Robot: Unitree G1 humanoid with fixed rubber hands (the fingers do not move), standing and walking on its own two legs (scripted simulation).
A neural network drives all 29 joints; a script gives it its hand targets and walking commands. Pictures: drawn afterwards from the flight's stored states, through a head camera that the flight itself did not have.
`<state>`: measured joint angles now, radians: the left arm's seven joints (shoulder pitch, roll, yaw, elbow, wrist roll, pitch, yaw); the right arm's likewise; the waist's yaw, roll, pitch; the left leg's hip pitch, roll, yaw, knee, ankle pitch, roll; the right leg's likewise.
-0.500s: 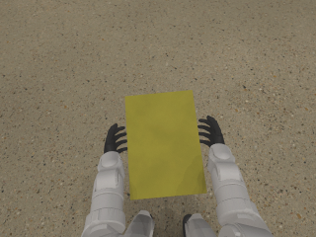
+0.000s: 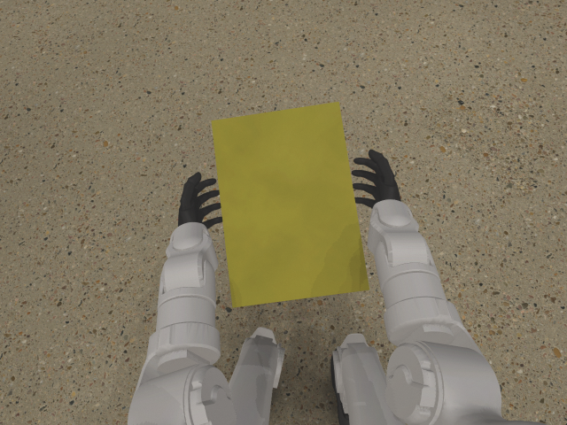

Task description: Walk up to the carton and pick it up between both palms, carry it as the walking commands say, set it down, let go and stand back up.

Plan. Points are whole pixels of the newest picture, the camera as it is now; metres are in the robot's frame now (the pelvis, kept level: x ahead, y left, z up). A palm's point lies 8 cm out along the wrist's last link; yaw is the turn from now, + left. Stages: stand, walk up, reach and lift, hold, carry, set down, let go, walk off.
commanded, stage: set down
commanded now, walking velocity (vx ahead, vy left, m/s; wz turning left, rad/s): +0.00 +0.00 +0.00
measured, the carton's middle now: (289, 209) +0.45 +0.06 -0.15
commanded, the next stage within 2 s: none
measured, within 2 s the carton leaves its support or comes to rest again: neither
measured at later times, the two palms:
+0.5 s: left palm (208, 226) +0.41 +0.20 -0.15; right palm (368, 210) +0.46 -0.08 -0.15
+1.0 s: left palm (219, 228) +0.43 +0.20 -0.24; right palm (359, 214) +0.48 -0.07 -0.23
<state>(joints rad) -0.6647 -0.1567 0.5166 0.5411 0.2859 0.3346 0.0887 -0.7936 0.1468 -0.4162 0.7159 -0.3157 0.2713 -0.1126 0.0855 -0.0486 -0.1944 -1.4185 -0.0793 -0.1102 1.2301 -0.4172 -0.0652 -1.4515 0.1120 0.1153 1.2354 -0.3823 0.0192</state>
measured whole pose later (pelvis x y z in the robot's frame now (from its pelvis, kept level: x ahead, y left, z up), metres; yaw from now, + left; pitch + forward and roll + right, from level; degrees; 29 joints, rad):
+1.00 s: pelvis -0.03 +0.01 -0.14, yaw +0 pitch +44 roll +1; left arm -1.00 -0.02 0.49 0.67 0.19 0.31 0.12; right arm -1.11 0.01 -0.38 0.84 -0.20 0.24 -0.21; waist 0.08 -0.06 -0.10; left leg -1.98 -0.13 -0.10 1.74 -0.53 -0.09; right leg -2.01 0.17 0.11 1.73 -0.48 0.06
